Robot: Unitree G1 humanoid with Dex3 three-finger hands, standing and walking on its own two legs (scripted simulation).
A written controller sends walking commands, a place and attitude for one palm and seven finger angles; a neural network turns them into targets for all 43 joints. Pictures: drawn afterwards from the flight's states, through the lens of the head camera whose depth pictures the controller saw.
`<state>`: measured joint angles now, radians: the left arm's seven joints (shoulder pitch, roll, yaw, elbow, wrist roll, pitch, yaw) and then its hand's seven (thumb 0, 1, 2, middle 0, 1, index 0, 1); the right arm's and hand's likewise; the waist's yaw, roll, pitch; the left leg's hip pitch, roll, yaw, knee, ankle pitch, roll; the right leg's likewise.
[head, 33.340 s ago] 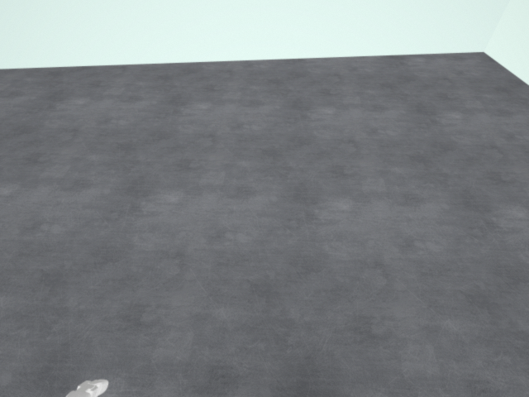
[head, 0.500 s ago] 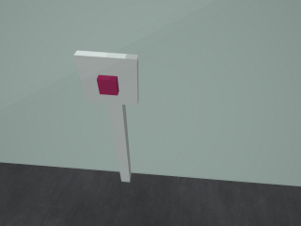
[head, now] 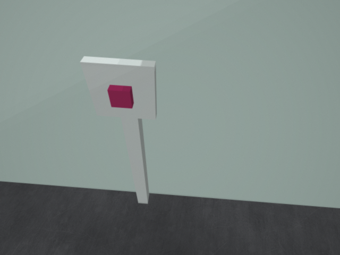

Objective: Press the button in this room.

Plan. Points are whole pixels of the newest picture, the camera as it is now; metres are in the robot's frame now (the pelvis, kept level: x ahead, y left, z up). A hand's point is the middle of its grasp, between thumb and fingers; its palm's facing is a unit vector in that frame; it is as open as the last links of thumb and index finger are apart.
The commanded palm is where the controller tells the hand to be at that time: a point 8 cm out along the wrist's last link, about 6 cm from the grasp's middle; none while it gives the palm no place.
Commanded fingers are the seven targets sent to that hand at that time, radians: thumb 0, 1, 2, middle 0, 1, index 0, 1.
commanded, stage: look again from close up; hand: left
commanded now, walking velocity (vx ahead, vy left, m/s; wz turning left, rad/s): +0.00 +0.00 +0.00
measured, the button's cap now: (121, 96) +0.51 +0.18 +0.09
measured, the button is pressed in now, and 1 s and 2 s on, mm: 0 0 0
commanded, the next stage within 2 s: raise the hand and make a fist in 0.20 s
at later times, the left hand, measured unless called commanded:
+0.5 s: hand (98, 214) +0.21 +0.18 -0.01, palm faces +0.24 -0.97 -0.09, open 6.9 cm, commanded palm +0.11 +0.23 -0.06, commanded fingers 0.00 0.90 0.90 -0.50 -0.63 -0.50 -0.63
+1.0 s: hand (112, 223) +0.19 +0.15 -0.01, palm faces -0.11 -0.99 -0.07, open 3.6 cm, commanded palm +0.14 +0.22 +0.00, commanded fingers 0.00 0.90 0.90 -1.19 -1.38 -1.19 -1.38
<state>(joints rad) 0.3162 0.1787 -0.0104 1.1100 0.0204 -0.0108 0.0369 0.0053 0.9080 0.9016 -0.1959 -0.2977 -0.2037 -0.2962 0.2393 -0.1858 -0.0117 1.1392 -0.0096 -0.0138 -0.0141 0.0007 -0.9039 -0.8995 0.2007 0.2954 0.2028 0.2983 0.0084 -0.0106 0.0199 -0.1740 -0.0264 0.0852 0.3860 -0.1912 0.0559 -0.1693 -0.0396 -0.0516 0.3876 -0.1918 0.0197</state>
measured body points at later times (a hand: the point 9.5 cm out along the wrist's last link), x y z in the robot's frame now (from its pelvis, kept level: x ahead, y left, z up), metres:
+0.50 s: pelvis +0.01 -0.01 -0.01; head +0.00 -0.02 +0.44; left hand +0.19 +0.23 +0.00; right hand +0.12 -0.25 -0.13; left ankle +0.02 +0.08 -0.74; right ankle +0.01 -0.13 -0.74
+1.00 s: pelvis +0.00 -0.05 -0.08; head +0.05 -0.05 +0.37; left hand +0.19 +0.20 +0.00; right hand +0.22 -0.25 -0.15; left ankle +0.01 +0.08 -0.74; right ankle +0.01 -0.13 -0.74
